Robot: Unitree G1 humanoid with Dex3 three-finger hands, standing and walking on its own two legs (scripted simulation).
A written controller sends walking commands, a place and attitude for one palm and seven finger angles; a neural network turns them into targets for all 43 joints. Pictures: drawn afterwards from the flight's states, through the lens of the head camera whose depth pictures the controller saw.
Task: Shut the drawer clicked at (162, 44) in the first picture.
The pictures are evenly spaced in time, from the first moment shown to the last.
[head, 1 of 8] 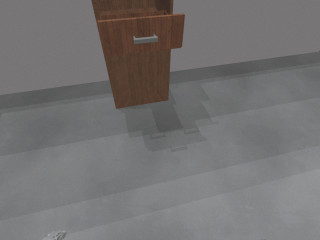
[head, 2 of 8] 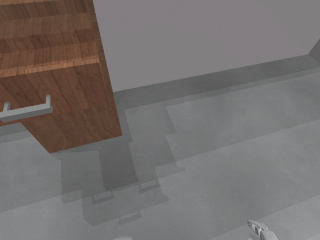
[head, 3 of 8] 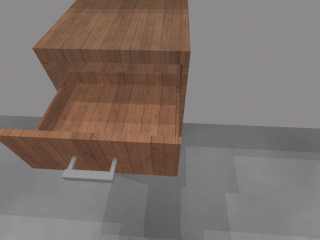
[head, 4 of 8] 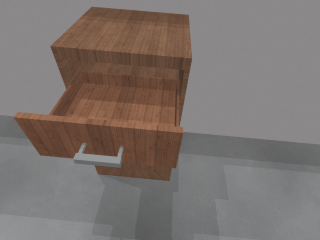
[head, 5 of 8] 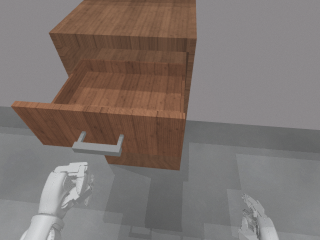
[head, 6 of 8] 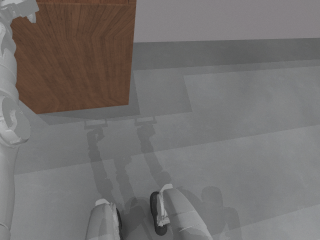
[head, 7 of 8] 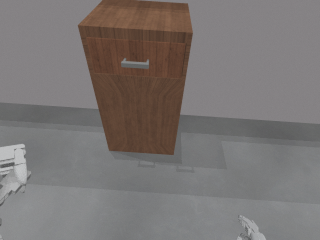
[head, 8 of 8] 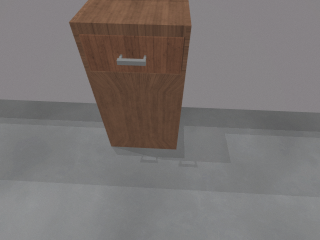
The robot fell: no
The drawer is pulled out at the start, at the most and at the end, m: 0.30 0.30 0.00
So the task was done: yes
